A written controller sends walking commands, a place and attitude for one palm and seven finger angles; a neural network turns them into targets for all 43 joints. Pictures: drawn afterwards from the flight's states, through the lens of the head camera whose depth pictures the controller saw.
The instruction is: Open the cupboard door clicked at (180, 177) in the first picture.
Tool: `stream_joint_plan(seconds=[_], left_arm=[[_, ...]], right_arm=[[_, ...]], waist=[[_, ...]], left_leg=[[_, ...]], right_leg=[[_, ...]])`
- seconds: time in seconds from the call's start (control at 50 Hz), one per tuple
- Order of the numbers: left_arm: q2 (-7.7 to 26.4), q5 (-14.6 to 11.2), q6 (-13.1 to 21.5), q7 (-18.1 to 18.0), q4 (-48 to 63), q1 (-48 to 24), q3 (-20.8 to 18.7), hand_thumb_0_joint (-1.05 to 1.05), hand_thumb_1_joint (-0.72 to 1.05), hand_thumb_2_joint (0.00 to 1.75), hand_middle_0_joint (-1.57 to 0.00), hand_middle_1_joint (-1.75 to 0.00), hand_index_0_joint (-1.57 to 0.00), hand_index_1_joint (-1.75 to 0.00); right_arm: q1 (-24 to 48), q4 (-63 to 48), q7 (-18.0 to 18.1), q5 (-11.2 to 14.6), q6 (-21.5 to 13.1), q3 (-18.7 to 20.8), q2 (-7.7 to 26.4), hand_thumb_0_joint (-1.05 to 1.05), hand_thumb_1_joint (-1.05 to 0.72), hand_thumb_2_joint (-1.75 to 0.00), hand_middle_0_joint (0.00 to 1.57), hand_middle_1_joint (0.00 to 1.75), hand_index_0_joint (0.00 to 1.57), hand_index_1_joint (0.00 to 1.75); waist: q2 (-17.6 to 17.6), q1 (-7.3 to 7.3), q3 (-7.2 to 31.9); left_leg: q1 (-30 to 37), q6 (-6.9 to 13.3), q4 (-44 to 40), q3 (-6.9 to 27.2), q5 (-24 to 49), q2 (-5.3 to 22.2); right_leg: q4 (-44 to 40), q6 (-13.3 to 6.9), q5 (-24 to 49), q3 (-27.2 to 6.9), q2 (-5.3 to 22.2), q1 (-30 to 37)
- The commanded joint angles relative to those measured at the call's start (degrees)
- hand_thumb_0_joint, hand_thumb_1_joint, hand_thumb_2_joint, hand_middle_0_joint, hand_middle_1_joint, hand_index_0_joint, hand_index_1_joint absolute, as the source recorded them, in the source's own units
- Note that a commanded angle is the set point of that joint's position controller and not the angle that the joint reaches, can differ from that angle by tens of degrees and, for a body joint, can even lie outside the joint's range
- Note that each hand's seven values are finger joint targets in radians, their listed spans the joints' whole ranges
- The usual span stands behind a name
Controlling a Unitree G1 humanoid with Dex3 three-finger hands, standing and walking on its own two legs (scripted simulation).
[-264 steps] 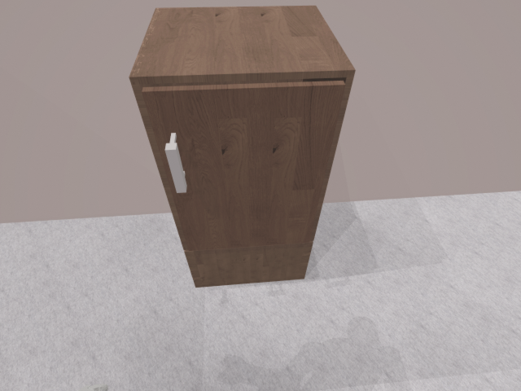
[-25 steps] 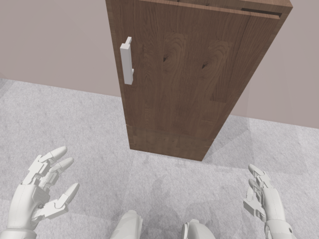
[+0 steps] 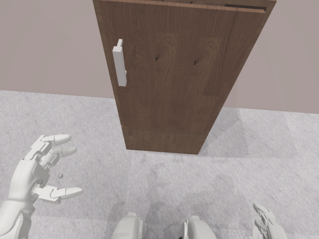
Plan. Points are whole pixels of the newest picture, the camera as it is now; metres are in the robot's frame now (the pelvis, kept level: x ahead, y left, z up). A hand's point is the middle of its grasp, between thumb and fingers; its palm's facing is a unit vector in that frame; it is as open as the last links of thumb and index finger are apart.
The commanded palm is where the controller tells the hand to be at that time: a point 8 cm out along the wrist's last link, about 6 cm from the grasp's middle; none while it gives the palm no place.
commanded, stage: raise the hand with hooked fingers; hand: left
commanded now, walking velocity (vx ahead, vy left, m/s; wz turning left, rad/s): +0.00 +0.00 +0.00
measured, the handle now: (121, 63) +0.60 +0.16 +0.06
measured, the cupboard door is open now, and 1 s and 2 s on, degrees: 0 0 0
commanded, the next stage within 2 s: move the hooked fingers beside the handle in 1.06 s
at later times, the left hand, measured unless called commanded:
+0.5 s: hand (41, 146) +0.29 +0.28 +0.07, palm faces +0.02 -1.00 -0.06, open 13.9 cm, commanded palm +0.28 +0.32 +0.07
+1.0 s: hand (53, 143) +0.31 +0.26 +0.07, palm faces +0.00 -1.00 -0.05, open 14.0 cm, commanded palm +0.28 +0.31 +0.08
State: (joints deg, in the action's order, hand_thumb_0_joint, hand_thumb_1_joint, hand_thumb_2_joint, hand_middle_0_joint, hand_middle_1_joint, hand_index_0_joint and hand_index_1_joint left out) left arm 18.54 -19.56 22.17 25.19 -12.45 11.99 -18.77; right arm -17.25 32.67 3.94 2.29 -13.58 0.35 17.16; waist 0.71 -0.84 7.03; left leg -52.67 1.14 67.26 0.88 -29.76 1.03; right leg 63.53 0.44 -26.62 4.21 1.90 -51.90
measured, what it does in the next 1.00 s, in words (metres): stands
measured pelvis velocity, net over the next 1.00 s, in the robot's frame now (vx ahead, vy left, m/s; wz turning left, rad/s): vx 0.02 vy -0.01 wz -0.01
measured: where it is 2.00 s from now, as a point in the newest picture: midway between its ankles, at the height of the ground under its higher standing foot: outside the picture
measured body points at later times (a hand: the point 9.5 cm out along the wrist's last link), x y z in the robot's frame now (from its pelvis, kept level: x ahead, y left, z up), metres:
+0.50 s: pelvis +0.02 +0.01 +0.02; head +0.09 +0.03 +0.46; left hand +0.29 +0.33 +0.08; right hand +0.19 -0.23 -0.06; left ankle +0.03 +0.10 -0.65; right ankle +0.04 -0.13 -0.65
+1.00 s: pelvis +0.02 -0.01 +0.02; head +0.09 +0.00 +0.46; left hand +0.30 +0.31 +0.08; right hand +0.17 -0.26 -0.06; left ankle +0.03 +0.10 -0.65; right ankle +0.04 -0.13 -0.65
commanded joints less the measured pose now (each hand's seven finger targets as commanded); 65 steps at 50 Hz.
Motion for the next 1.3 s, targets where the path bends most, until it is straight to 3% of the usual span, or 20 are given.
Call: stream_joint_plan(seconds=[0.0, 0.08, 0.1, 0.2, 0.28, 0.32, 0.38, 0.42, 0.48, 0.56, 0.62, 0.66, 0.7, 0.76, 0.88, 1.06, 1.14, 1.2, 1.26, 1.28], left_arm=[[16.39, -1.62, 3.23, 0.4, 15.87, -8.25, -8.59, 0.0, -0.34, 0.37, -0.29, -1.1, -0.29, -1.1], [13.31, -2.08, 2.87, -2.72, 16.26, -5.39, -8.33, 0.0, -0.43, 0.33, -0.29, -1.15, -0.29, -1.15], [12.91, -2.07, 2.16, -2.91, 14.23, -5.42, -8.22, 0.0, -0.45, 0.32, -0.3, -1.17, -0.3, -1.17], [11.38, -0.32, -1.79, -0.43, 6.68, -10.33, -4.5, 0.0, -0.5, 0.3, -0.3, -1.2, -0.3, -1.2], [14.46, -0.5, -2.39, 2.3, 7.83, -16.14, -6.13, 0.0, -0.5, 0.3, -0.3, -1.2, -0.3, -1.2], [17.15, -1.36, -1.25, 2.96, 9.35, -19.25, -8.73, 0.0, -0.5, 0.3, -0.3, -1.2, -0.3, -1.2], [18.65, -2.09, 0.67, 2.93, 8.78, -19.28, -10.96, 0.0, -0.5, 0.3, -0.3, -1.2, -0.3, -1.2], [19.22, -2.27, 0.74, 3.25, 6.43, -19.64, -11.76, 0.0, -0.5, 0.3, -0.3, -1.2, -0.3, -1.2], [18.5, -2.4, -1.03, 4.5, 0.26, -19.67, -11.11, 0.0, -0.5, 0.3, -0.3, -1.2, -0.3, -1.2], [19.2, -2.47, -3.36, 6.78, -1.16, -20.75, -10.63, 0.0, -0.5, 0.3, -0.3, -1.2, -0.3, -1.2], [19.05, -3.32, -2.67, 7.05, 1.03, -19.09, -10.92, 0.0, -0.5, 0.3, -0.3, -1.2, -0.3, -1.2], [19.35, -3.6, -1.62, 6.29, 1.08, -18.41, -11.83, 0.0, -0.5, 0.3, -0.3, -1.2, -0.3, -1.2], [20.98, -3.72, -0.42, 5.33, 1.29, -19.38, -13.43, 0.0, -0.5, 0.3, -0.3, -1.2, -0.3, -1.2], [20.25, -3.4, 0.66, 4.26, 0.06, -20.23, -13.43, 0.0, -0.5, 0.3, -0.3, -1.2, -0.3, -1.2], [20.34, -2.36, 0.69, 4.92, 1.92, -20.22, -11.82, 0.0, -0.5, 0.3, -0.3, -1.2, -0.3, -1.2], [18.94, -3.42, 0.25, 5.15, -3.14, -21.34, -11.89, 0.0, -0.5, 0.3, -0.3, -1.2, -0.3, -1.2], [19.05, -2.85, 0.08, 6.05, -2.42, -22.17, -10.9, 0.0, -0.5, 0.3, -0.3, -1.2, -0.3, -1.2], [20.05, -2.1, 0.83, 5.9, -2.76, -32.0, -9.85, 0.0, -0.5, 0.3, -0.3, -1.2, -0.3, -1.2], [19.2, -1.73, 1.43, 5.62, -5.42, -35.16, -9.05, 0.0, -0.5, 0.3, -0.3, -1.2, -0.3, -1.2], [20.6, -1.15, 1.47, 5.28, -6.41, -37.34, -9.52, 0.0, -0.5, 0.3, -0.3, -1.2, -0.3, -1.2]], right_arm=[[2.6, -9.87, 0.94, -0.03, -4.21, 2.61, 7.44, 0.0, -0.9, -0.9, 0.2, 0.3, 0.2, 0.3], [2.89, -10.05, 0.08, -0.38, -3.54, 2.37, 6.61, 0.0, -0.9, -0.9, 0.2, 0.3, 0.2, 0.3], [2.53, -10.07, 0.0, -0.52, -3.18, 2.27, 6.62, 0.0, -0.9, -0.9, 0.2, 0.3, 0.2, 0.3], [2.07, -10.68, -0.24, -0.12, -1.6, 1.91, 7.69, 0.0, -0.9, -0.9, 0.2, 0.3, 0.2, 0.3], [1.91, -11.08, 0.4, 0.03, -1.49, 1.9, 7.82, 0.0, -0.9, -0.9, 0.2, 0.3, 0.2, 0.3], [1.71, -10.58, 0.63, -0.27, -1.55, 1.73, 7.68, 0.0, -0.9, -0.9, 0.2, 0.3, 0.2, 0.3], [1.74, -9.93, 0.75, -0.48, -1.73, 1.55, 7.28, 0.0, -0.9, -0.9, 0.2, 0.3, 0.2, 0.3], [1.64, -9.43, 0.6, -0.66, -1.38, 1.33, 7.14, 0.0, -0.9, -0.9, 0.2, 0.3, 0.2, 0.3], [1.62, -9.04, 0.65, -0.16, -0.65, 1.41, 7.57, 0.0, -0.9, -0.9, 0.2, 0.3, 0.2, 0.3], [1.11, -9.64, 0.62, 0.07, -0.15, 1.63, 7.94, 0.0, -0.9, -0.9, 0.2, 0.3, 0.2, 0.3], [0.61, -10.17, 0.16, -0.15, -0.37, 1.9, 7.84, 0.0, -0.9, -0.9, 0.2, 0.3, 0.2, 0.3], [0.43, -10.16, -0.1, -0.27, -0.2, 2.06, 7.7, 0.0, -0.9, -0.9, 0.2, 0.3, 0.2, 0.3], [0.47, -9.95, -0.18, -0.52, -0.2, 2.06, 7.76, 0.0, -0.9, -0.9, 0.2, 0.3, 0.2, 0.3], [0.67, -9.9, -0.23, -0.33, 0.36, 1.98, 7.47, 0.0, -0.9, -0.9, 0.2, 0.3, 0.2, 0.3], [0.85, -10.29, -0.06, -0.1, 0.56, 1.99, 7.3, 0.0, -0.9, -0.9, 0.2, 0.3, 0.2, 0.3], [1.2, -9.92, 0.44, 0.14, 0.88, 1.54, 7.21, 0.0, -0.9, -0.9, 0.2, 0.3, 0.2, 0.3], [1.13, -10.24, 0.47, 0.13, 0.9, 1.55, 7.27, 0.0, -0.9, -0.9, 0.2, 0.3, 0.2, 0.3], [1.08, -8.93, 1.13, -0.13, 0.67, 1.2, 7.47, 0.0, -0.9, -0.9, 0.2, 0.3, 0.2, 0.3], [0.76, -8.11, 1.57, 0.06, 0.47, 1.15, 7.32, 0.0, -0.9, -0.9, 0.2, 0.3, 0.2, 0.3], [0.61, -7.63, 1.78, 0.1, 0.44, 1.13, 7.62, 0.0, -0.9, -0.9, 0.2, 0.3, 0.2, 0.3]], waist=[[7.47, 1.72, 15.64], [8.85, 1.9, 14.79], [6.75, 1.52, 13.41], [5.67, -0.59, 8.34], [5.01, -0.56, 12.73], [5.38, -0.04, 16.0], [6.09, 0.68, 17.31], [6.93, 0.84, 16.95], [4.71, 0.19, 13.74], [5.64, 0.38, 15.89], [4.39, 0.75, 18.03], [2.99, 0.71, 17.34], [3.9, 0.92, 16.31], [4.29, 0.57, 15.02], [6.8, 0.42, 17.17], [2.13, -0.51, 12.72], [2.87, -0.44, 14.87], [3.84, -2.04, 13.51], [3.38, -2.34, 13.97], [4.18, -2.27, 13.81]], left_leg=[[13.17, -0.31, -15.21, 2.69, 10.93, -1.08], [16.61, -1.46, -16.35, 3.29, 15.96, -0.66], [15.8, -1.59, -16.24, 3.72, 17.27, -0.57], [12.84, -1.49, -16.78, 3.51, 12.04, -0.66], [15.79, -1.23, -16.56, 3.28, 14.63, -0.7], [17.9, -1.55, -15.88, 3.36, 18.62, -0.65], [18.68, -1.78, -15.47, 3.15, 21.57, -0.56], [18.53, -1.96, -15.1, 2.96, 23.46, -0.6], [15.19, -1.28, -15.48, 2.23, 19.01, -0.72], [16.32, -0.9, -15.83, 1.73, 21.16, -0.86], [16.92, -0.55, -15.18, 1.44, 23.83, -0.9], [16.03, -0.49, -15.02, 1.25, 23.41, -0.96], [14.74, -0.59, -14.55, 1.1, 23.24, -0.99], [13.26, -0.47, -15.03, 0.65, 19.29, -1.13], [14.81, -0.05, -15.28, 0.16, 19.06, -1.14], [11.42, 0.08, -15.1, 0.26, 14.27, -1.12], [12.11, 0.25, -14.88, 0.05, 14.9, -1.18], [10.97, 0.36, -13.4, 0.41, 13.68, -0.91], [11.43, 0.3, -13.59, 0.62, 11.91, -0.83], [11.29, 0.18, -13.85, 0.91, 11.53, -0.68]], right_leg=[[-8.95, -2.56, 3.29, -0.36, -3.07, 10.41], [-8.91, -2.33, 6.72, 1.11, -3.18, 10.08], [-8.69, -2.47, 7.52, 1.56, -3.6, 9.99], [-10.15, -2.27, 5.58, 1.43, -3.64, 7.79], [-11.14, -2.2, 7.41, 0.81, -3.56, 9.82], [-10.64, -2.5, 9.7, 0.68, -3.86, 11.23], [-10.3, -2.44, 11.32, 0.53, -3.79, 12.08], [-10.01, -2.58, 12.63, 0.53, -3.87, 12.23], [-11.18, -2.26, 10.89, 0.28, -3.58, 12.18], [-11.9, -2.25, 13.11, -0.09, -3.38, 13.97], [-11.9, -2.15, 15.93, -0.51, -3.67, 15.72], [-11.9, -1.98, 16.13, -0.57, -3.73, 15.88], [-11.26, -2.31, 15.99, -0.75, -3.88, 15.68], [-11.85, -1.99, 12.99, -1.25, -3.47, 15.27], [-12.57, -1.87, 13.39, -2.08, -3.19, 16.68], [-13.62, -1.52, 9.48, -2.47, -3.29, 15.31], [-13.51, -1.55, 10.45, -2.92, -3.13, 16.44], [-12.67, -1.79, 8.97, -3.29, -3.25, 13.69], [-13.02, -1.57, 6.89, -3.41, -3.13, 12.51], [-12.75, -1.73, 6.19, -3.1, -3.03, 11.8]])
